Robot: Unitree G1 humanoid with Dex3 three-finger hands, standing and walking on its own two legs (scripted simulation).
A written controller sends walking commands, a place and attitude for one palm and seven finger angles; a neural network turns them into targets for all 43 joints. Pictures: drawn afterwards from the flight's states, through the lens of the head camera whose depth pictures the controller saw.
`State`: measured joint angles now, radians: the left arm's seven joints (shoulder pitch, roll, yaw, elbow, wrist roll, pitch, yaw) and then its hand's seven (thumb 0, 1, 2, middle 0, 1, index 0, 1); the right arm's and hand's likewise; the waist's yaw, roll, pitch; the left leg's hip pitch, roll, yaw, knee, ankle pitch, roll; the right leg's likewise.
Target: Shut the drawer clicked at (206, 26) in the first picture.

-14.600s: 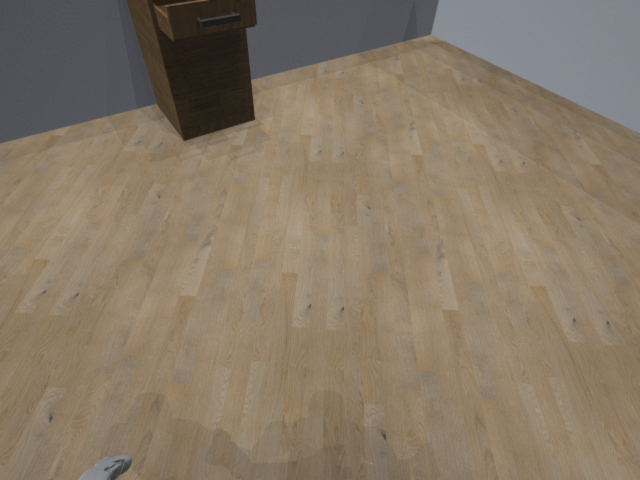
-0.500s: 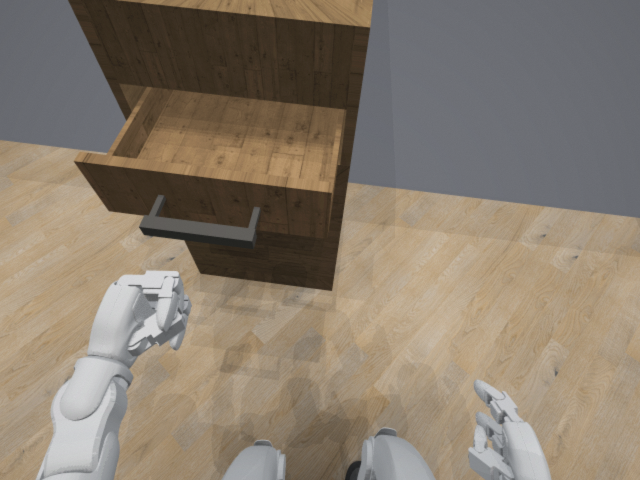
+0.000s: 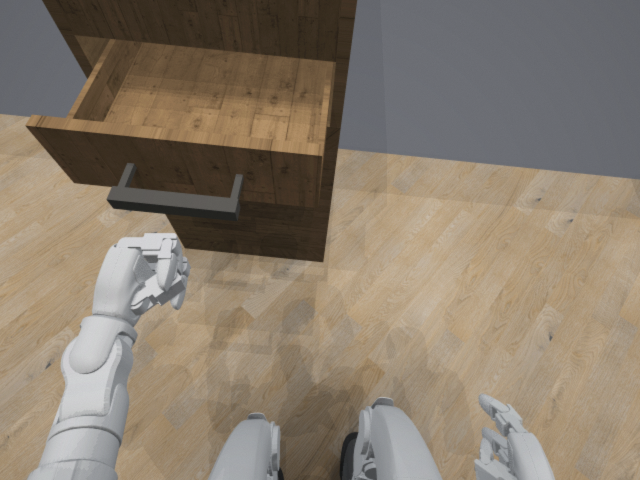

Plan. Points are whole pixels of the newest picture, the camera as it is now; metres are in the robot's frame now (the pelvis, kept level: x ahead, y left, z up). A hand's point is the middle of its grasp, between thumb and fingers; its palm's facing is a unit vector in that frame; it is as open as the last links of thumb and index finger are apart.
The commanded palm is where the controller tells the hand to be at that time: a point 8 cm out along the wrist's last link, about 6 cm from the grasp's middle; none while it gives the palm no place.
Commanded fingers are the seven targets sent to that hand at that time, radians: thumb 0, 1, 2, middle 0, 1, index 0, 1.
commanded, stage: bring the fist close to the handle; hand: left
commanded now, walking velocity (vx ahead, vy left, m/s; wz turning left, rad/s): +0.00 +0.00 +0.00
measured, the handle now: (179, 190) +0.49 +0.21 -0.01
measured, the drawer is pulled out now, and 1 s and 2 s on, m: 0.18 0.18 0.07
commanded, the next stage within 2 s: push the drawer shut in 0.64 s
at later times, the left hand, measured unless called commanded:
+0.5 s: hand (192, 261) +0.38 +0.17 -0.01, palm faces -0.11 -0.99 -0.05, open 3.3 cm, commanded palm +0.36 +0.23 +0.00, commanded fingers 0.00 0.90 0.90 -1.40 -1.60 -1.40 -1.60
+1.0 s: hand (201, 244) +0.40 +0.16 -0.01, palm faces -0.11 -0.99 -0.07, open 3.3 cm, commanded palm +0.39 +0.22 +0.00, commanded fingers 0.00 0.90 0.90 -1.40 -1.60 -1.40 -1.60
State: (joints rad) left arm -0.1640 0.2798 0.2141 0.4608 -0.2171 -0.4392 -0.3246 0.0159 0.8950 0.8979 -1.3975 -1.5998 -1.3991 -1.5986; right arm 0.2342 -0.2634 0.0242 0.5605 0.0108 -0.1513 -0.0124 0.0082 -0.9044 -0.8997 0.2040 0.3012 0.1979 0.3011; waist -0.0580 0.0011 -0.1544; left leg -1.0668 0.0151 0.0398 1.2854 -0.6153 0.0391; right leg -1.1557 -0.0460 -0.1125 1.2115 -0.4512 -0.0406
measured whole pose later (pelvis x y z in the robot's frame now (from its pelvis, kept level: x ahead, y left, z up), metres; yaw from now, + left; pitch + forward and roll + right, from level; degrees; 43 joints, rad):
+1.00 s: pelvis -0.01 +0.00 -0.02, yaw +0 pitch +26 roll -2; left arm -0.44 0.31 0.22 0.66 -0.15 -0.47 -0.26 0.02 0.89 0.90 -1.40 -1.60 -1.40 -1.60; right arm 0.20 -0.27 0.03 0.57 0.00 -0.07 -0.01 0.00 -0.91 -0.90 0.20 0.30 0.20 0.30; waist -0.09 0.01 -0.16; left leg -1.21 0.01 0.03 1.38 -0.64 0.04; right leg -1.29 -0.05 -0.12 1.30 -0.47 -0.04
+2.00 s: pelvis -0.02 +0.01 -0.04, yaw -1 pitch +31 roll -4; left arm -0.97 0.51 0.35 1.15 -0.05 -0.47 -0.25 0.00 0.80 0.90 -1.40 -1.60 -1.40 -1.60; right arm 0.31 -0.27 0.07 0.62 -0.04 0.00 0.02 0.00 -0.91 -0.90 0.20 0.30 0.20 0.30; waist -0.21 0.04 -0.13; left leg -1.37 0.02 0.02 1.45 -0.62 0.06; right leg -1.43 -0.04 -0.13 1.31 -0.43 -0.03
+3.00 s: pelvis -0.03 +0.01 -0.06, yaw -3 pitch +36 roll -8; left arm -1.37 0.79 0.35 1.34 0.09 -0.32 -0.26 0.06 0.60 0.88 -1.40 -1.60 -1.40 -1.60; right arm 0.36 -0.26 0.14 0.61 -0.07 0.04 0.04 0.00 -0.91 -0.90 0.20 0.30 0.20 0.30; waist -0.35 0.03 -0.10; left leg -1.55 0.04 -0.04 1.52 -0.62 0.05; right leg -1.57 -0.03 -0.18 1.33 -0.40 -0.04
